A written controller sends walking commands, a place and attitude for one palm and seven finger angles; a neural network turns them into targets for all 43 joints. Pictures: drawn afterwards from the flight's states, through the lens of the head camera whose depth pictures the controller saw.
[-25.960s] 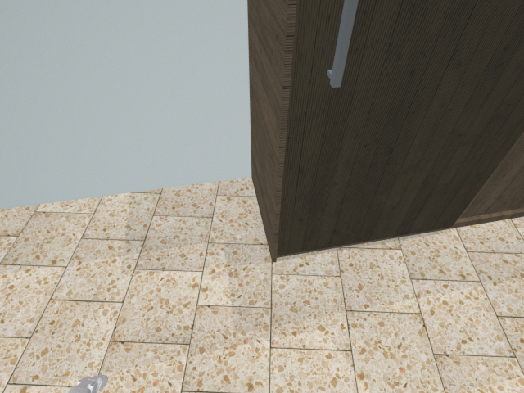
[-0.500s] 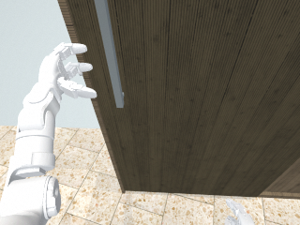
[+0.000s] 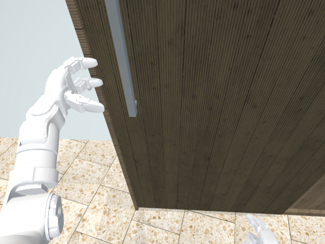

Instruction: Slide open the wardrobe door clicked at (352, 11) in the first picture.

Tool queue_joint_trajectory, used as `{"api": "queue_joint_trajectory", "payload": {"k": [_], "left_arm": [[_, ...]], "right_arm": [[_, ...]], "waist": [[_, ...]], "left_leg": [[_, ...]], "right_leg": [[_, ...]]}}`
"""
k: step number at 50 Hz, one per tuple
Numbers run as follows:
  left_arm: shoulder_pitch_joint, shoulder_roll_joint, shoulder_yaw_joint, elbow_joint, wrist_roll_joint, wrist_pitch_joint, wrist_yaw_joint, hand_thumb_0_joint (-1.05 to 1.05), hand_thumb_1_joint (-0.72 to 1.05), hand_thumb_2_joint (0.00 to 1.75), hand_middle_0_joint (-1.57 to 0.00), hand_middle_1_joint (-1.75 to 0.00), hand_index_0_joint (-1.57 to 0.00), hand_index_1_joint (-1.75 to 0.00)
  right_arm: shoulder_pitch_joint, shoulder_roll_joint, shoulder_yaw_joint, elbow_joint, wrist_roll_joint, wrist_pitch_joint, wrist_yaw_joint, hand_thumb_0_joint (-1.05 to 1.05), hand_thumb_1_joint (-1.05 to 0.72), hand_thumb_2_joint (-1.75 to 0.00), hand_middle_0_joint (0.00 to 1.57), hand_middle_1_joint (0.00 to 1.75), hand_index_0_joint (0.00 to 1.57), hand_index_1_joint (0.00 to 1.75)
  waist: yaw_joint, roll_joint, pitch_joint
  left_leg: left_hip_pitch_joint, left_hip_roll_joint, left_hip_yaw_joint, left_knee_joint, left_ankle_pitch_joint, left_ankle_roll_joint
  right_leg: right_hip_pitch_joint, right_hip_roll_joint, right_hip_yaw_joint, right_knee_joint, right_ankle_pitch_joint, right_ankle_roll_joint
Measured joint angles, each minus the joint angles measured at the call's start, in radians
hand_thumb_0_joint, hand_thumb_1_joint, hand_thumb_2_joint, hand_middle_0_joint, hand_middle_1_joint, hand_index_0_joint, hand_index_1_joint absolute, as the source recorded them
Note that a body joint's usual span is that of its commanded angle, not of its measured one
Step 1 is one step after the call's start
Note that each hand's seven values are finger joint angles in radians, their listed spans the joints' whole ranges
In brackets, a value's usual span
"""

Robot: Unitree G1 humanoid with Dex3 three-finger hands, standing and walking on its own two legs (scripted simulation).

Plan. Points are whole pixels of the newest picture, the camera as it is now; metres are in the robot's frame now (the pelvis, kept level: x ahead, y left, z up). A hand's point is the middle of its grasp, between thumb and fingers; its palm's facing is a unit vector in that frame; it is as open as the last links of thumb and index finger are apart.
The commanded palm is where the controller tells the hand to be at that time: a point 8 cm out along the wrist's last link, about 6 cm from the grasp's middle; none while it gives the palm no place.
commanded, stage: move the hooked fingers beside the handle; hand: left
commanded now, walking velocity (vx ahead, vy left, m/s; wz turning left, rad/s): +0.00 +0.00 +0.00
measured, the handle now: (125, 60) +0.47 +0.12 +0.25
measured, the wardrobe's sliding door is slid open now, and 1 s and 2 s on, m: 0.00 0.00 0.00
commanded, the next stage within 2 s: feel for the door with the fingertips in 0.52 s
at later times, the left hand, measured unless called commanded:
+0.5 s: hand (98, 84) +0.39 +0.17 +0.23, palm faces +0.01 -1.00 -0.01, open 14.0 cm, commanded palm +0.37 +0.23 +0.23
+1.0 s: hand (110, 84) +0.39 +0.14 +0.23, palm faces +0.00 -1.00 -0.01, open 14.0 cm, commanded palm +0.37 +0.20 +0.22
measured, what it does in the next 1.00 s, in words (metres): stands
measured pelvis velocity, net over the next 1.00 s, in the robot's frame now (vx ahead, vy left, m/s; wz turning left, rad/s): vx -0.01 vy -0.01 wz -0.01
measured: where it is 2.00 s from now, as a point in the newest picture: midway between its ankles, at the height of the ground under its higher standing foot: outside the picture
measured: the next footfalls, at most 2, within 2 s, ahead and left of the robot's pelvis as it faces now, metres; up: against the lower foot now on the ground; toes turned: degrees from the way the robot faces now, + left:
none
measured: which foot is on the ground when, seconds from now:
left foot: down 0.00-1.00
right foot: down 0.00-1.00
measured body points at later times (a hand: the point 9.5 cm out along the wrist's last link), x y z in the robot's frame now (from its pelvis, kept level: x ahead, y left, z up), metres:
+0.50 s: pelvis -0.01 +0.00 +0.00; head -0.02 -0.02 +0.45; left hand +0.38 +0.22 +0.23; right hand +0.16 -0.23 -0.09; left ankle -0.04 +0.09 -0.74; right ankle +0.00 -0.10 -0.74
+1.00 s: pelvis -0.01 -0.01 +0.00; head -0.03 -0.03 +0.45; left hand +0.39 +0.19 +0.23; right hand +0.16 -0.24 -0.09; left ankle -0.04 +0.09 -0.74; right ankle +0.00 -0.10 -0.74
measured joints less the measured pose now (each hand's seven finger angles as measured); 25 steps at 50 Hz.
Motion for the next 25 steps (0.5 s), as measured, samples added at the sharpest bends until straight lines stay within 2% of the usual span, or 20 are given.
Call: {"api": "queue_joint_trajectory", "payload": {"k": [5, 9, 14, 18, 22, 25], "left_arm": [[0.065, -0.037, 0.005, -0.097, -0.001, -0.034, 0.013, -0.01, -0.50, 0.30, -0.30, -1.20, -0.30, -1.20], [0.042, -0.037, -0.001, -0.121, 0.009, -0.049, 0.032, -0.01, -0.50, 0.30, -0.30, -1.20, -0.30, -1.20], [-0.038, -0.021, -0.027, -0.035, 0.011, 0.000, 0.034, -0.01, -0.50, 0.30, -0.30, -1.20, -0.30, -1.20], [-0.041, -0.039, -0.045, -0.009, 0.007, 0.021, 0.035, -0.01, -0.50, 0.30, -0.30, -1.20, -0.30, -1.20], [0.006, -0.073, -0.034, -0.067, 0.005, -0.013, 0.051, -0.01, -0.50, 0.30, -0.30, -1.20, -0.30, -1.20], [0.023, -0.073, -0.016, -0.102, 0.011, -0.041, 0.064, -0.01, -0.50, 0.30, -0.30, -1.20, -0.30, -1.20]], "right_arm": [[0.001, 0.009, 0.003, -0.002, -0.007, -0.003, 0.000, 0.02, -0.90, -0.90, 0.20, 0.30, 0.20, 0.30], [-0.003, 0.015, 0.009, 0.005, -0.008, -0.011, -0.003, 0.02, -0.90, -0.90, 0.20, 0.30, 0.20, 0.30], [-0.017, 0.010, 0.011, 0.015, -0.002, -0.007, -0.005, 0.02, -0.90, -0.90, 0.20, 0.30, 0.20, 0.30], [-0.019, 0.007, 0.007, 0.012, -0.004, -0.003, -0.002, 0.02, -0.90, -0.90, 0.20, 0.30, 0.20, 0.30], [-0.014, 0.013, 0.007, 0.007, -0.013, -0.004, 0.002, 0.02, -0.90, -0.90, 0.20, 0.30, 0.20, 0.30], [-0.008, 0.021, 0.011, 0.008, -0.016, -0.001, 0.004, 0.02, -0.90, -0.90, 0.20, 0.30, 0.20, 0.30]], "waist": [[0.004, -0.010, 0.011], [0.009, -0.019, 0.015], [0.010, -0.009, 0.011], [0.006, 0.000, 0.010], [0.002, -0.001, 0.013], [-0.001, -0.008, 0.010]], "left_leg": [[0.014, 0.000, 0.003, -0.003, 0.001, 0.000], [0.023, 0.001, -0.001, -0.003, 0.001, -0.002], [0.009, -0.003, -0.009, 0.002, 0.006, -0.001], [-0.004, -0.007, -0.009, 0.000, 0.012, 0.002], [0.006, -0.005, 0.000, -0.010, 0.014, 0.000], [0.020, 0.000, 0.006, -0.017, 0.013, -0.003]], "right_leg": [[0.011, 0.000, 0.003, 0.001, 0.000, 0.000], [0.024, 0.001, -0.001, -0.003, 0.001, -0.001], [0.015, -0.003, -0.009, -0.004, 0.006, 0.000], [-0.001, -0.007, -0.008, 0.001, 0.008, 0.001], [0.001, -0.005, 0.001, 0.000, 0.009, 0.000], [0.012, 0.001, 0.006, -0.004, 0.008, -0.003]]}}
